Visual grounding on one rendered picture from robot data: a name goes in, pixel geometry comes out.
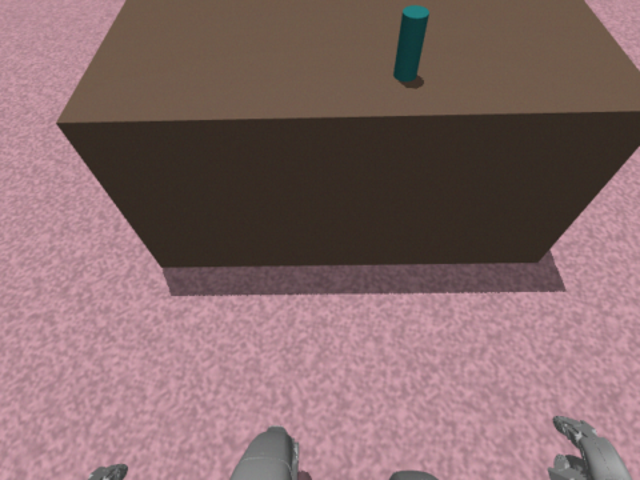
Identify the right robot hand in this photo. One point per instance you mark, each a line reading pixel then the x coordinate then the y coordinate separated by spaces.
pixel 600 460

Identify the left robot hand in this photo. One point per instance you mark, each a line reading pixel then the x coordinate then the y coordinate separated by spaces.
pixel 113 472

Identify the can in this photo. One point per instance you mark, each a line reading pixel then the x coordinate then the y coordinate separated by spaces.
pixel 411 37

